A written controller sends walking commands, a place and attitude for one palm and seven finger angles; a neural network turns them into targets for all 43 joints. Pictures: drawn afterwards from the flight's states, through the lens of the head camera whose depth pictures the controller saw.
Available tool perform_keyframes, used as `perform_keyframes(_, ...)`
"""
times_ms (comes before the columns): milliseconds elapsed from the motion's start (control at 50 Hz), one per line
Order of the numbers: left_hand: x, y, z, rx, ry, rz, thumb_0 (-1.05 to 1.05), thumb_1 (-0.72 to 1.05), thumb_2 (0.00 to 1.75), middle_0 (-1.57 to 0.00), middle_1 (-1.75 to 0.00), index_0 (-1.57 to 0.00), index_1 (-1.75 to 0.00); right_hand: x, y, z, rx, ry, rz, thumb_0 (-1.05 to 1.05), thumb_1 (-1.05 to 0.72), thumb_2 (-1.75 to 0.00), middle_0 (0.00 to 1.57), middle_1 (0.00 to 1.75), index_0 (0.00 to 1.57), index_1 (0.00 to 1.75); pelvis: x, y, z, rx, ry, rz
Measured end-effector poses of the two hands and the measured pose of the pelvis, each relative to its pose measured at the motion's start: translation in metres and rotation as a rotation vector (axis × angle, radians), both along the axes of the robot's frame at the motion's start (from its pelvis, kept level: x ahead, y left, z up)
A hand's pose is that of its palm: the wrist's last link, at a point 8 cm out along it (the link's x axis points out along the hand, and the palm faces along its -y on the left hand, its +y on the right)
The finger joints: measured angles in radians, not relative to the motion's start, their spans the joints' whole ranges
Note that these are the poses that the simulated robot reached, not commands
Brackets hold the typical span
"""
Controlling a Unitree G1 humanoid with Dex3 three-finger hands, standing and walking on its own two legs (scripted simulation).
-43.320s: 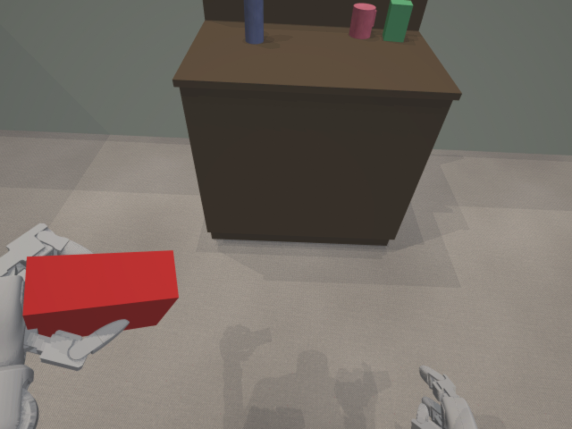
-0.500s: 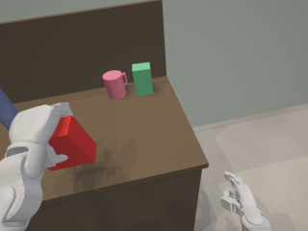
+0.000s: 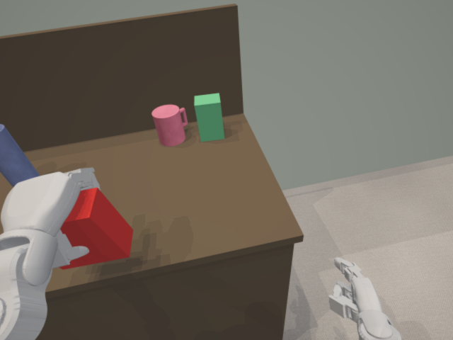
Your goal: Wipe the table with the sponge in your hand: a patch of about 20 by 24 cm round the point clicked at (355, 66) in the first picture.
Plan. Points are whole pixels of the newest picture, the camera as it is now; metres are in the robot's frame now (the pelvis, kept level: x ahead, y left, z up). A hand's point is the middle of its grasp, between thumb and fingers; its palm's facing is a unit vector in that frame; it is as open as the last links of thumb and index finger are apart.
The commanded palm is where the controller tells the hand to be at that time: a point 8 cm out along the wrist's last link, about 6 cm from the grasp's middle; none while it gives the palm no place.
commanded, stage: bring the sponge back beside the body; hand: left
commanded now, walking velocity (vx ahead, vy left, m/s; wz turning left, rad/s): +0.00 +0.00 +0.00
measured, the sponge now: (86, 237) +0.20 +0.28 +0.13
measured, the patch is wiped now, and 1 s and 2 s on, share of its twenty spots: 0.95 0.95 0.95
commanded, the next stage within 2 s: step back with the hand held close in 0.48 s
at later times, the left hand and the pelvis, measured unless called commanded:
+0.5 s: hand (65, 222) +0.20 +0.29 +0.18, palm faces +0.19 -0.10 -0.98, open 9.7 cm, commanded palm +0.15 +0.28 +0.25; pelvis +0.00 +0.01 +0.00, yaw +0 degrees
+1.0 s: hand (76, 190) +0.22 +0.26 +0.22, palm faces +0.41 -0.80 -0.45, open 9.7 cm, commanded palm +0.16 +0.30 +0.23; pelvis +0.00 +0.02 -0.01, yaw +0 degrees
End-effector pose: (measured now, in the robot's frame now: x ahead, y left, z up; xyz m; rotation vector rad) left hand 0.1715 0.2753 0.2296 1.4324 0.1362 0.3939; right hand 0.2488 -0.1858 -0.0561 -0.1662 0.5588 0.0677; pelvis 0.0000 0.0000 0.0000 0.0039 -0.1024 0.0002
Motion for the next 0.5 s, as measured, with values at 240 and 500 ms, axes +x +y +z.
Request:
perform_keyframes(240,-0.0098,0.0030,-0.0057,0.003,0.009,-0.005,-0.01,-0.51,1.10,-0.76,-1.40,-0.81,-1.35,-0.0050,0.0000,-0.0035,-0.008,0.001,-0.009,0.01,-0.91,-0.90,0.20,0.30,0.20,0.29,-0.0009,0.0027,-0.0004,-0.002,-0.007,-0.001)
perform_keyframes(500,-0.0054,0.0089,-0.0040,-0.012,-0.005,-0.002,-0.01,-0.51,1.10,-0.76,-1.40,-0.81,-1.35,0.0002,0.0062,0.0018,-0.007,-0.014,-0.005,0.01,-0.91,-0.90,0.20,0.30,0.20,0.30,0.0011,0.0067,0.0007,-0.003,-0.005,-0.004)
